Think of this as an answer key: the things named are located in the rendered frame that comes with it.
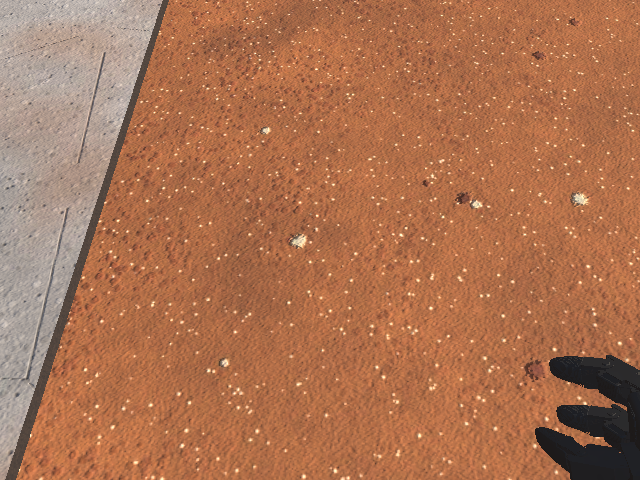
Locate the robot right hand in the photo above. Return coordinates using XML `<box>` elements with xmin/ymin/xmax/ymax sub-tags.
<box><xmin>535</xmin><ymin>355</ymin><xmax>640</xmax><ymax>480</ymax></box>

